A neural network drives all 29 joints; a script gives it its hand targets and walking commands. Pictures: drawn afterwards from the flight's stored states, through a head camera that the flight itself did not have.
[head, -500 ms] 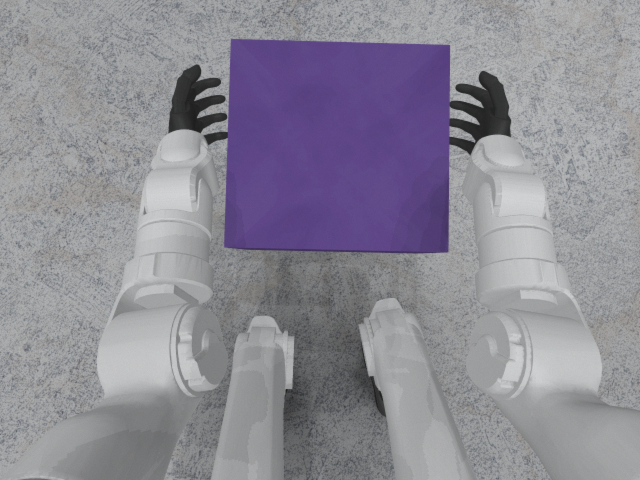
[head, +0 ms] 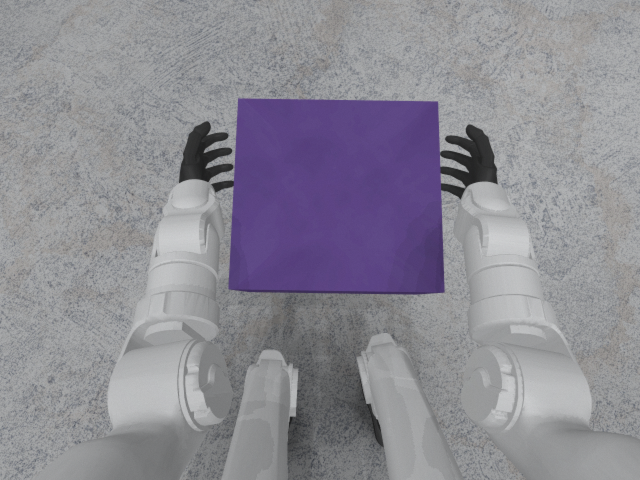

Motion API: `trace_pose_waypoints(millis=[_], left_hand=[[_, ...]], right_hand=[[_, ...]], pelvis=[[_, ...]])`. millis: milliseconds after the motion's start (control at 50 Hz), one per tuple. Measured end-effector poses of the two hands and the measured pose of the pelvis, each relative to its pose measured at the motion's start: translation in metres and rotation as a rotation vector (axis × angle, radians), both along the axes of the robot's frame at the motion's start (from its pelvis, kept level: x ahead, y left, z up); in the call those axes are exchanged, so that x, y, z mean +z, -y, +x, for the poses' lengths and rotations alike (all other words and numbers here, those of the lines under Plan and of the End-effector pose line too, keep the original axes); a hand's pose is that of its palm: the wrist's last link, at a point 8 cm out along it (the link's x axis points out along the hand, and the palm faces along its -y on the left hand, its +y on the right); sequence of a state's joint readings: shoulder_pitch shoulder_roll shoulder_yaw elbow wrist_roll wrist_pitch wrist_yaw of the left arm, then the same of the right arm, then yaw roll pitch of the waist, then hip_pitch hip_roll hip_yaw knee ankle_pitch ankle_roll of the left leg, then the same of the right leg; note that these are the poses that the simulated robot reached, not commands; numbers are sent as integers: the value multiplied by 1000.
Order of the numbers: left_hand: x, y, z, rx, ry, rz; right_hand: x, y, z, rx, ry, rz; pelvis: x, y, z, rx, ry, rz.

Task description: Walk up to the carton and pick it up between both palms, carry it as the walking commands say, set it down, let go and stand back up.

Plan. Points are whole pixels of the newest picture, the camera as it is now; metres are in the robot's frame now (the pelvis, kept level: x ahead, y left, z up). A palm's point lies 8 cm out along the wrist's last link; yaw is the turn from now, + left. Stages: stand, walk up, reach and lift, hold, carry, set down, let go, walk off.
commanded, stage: reach and lift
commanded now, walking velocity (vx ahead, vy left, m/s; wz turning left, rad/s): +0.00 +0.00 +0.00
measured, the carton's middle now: (335, 205) +0.47 -0.04 -0.14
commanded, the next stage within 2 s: none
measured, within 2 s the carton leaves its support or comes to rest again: neither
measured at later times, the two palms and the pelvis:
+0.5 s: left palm (174, 176) +0.45 +0.14 +0.03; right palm (506, 178) +0.42 -0.21 +0.03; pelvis +0.02 +0.00 +0.07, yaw +0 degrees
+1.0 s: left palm (132, 161) +0.43 +0.14 +0.10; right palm (554, 165) +0.39 -0.21 +0.10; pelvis +0.05 +0.00 +0.14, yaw +0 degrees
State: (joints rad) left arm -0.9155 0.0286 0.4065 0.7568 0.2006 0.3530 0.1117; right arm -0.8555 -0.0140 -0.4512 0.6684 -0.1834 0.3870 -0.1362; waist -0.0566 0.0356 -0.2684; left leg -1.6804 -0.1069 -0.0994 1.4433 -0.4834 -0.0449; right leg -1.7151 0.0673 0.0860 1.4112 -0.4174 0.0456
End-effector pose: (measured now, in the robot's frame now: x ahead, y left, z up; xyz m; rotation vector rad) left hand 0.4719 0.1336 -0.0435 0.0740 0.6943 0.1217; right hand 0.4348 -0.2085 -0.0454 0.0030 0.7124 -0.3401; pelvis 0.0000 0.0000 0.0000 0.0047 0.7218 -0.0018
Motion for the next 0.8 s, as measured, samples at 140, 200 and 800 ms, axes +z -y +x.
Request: trace_pose_waypoints(millis=[140, 200, 800], left_hand=[[21, -1, -6, 3, -1, -1], [29, -1, -8, 4, -1, -1], [115, -6, -32, -4, -11, -24]], right_hand=[[21, -1, -5, 0, 0, 2], [29, -1, -8, -1, 0, 3], [118, -5, -33, -6, -4, 11]], pelvis=[[18, 0, 4, -1, 27, 0], [26, 0, 6, -1, 39, 0], [109, 0, 37, 6, 169, -10]])
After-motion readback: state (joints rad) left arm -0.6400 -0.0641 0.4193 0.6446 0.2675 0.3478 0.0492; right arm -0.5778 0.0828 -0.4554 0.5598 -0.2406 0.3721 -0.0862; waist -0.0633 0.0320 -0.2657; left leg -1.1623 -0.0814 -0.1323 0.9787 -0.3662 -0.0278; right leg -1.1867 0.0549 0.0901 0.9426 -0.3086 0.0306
